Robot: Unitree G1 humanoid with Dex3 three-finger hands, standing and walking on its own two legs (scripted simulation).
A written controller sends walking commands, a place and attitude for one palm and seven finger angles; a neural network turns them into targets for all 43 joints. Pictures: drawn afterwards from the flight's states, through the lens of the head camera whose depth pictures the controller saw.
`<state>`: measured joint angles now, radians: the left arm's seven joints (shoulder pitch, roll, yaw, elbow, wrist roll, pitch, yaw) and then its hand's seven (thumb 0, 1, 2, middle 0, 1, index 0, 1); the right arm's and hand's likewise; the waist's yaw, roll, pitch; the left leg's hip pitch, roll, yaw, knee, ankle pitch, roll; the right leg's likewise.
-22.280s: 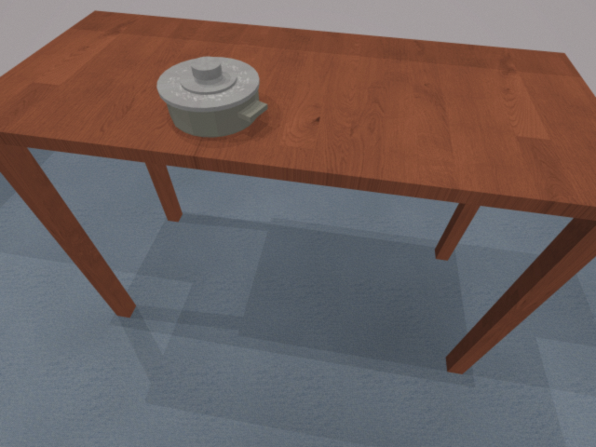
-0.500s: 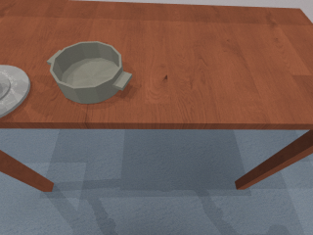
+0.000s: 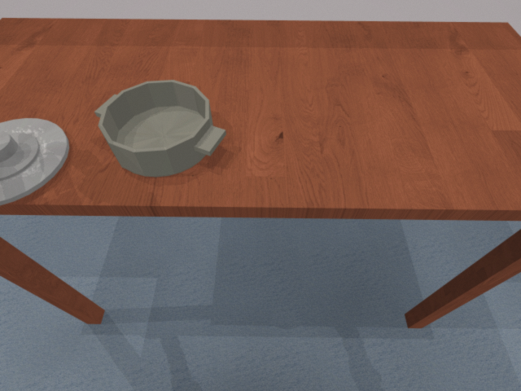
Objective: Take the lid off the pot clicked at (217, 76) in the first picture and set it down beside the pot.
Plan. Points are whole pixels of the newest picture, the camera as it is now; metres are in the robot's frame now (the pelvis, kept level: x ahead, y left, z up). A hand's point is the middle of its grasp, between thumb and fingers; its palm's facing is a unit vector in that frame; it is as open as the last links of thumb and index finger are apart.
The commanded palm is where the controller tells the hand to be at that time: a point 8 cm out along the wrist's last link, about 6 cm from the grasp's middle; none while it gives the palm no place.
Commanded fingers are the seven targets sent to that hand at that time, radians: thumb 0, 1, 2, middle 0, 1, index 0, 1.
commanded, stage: draw the hand back to the body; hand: left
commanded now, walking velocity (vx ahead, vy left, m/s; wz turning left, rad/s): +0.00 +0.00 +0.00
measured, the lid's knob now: out of the picture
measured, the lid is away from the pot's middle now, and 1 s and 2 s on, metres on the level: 0.25 0.25 0.25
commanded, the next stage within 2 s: step back with the hand held close in 1.80 s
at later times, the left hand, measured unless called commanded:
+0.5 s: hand out of the picture +0.38 +0.29 +0.33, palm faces +0.58 -0.79 -0.19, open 10.2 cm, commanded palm +0.32 +0.32 +0.32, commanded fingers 0.00 0.35 0.91 -0.35 -0.45 -0.35 -0.45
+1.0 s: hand out of the picture +0.29 +0.25 +0.32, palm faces +0.58 -0.79 -0.20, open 7.8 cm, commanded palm +0.23 +0.28 +0.31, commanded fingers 0.00 0.90 0.90 -0.20 -0.30 -0.20 -0.30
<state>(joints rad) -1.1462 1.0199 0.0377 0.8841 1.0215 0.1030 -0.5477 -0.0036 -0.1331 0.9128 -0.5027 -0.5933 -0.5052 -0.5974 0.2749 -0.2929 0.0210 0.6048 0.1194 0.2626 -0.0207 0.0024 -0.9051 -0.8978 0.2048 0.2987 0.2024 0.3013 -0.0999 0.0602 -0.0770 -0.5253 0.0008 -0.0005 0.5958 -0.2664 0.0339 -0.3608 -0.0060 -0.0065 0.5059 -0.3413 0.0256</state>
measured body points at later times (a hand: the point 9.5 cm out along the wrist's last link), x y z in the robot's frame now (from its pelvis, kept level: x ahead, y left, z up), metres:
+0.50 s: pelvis +0.00 -0.02 +0.01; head +0.01 -0.04 +0.46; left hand +0.35 +0.33 +0.34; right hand +0.12 -0.28 -0.10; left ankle +0.01 +0.10 -0.73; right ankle -0.07 -0.14 -0.73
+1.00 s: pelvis +0.00 -0.04 +0.01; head -0.02 -0.06 +0.46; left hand +0.25 +0.29 +0.33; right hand +0.18 -0.27 -0.08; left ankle +0.01 +0.10 -0.73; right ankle -0.07 -0.14 -0.73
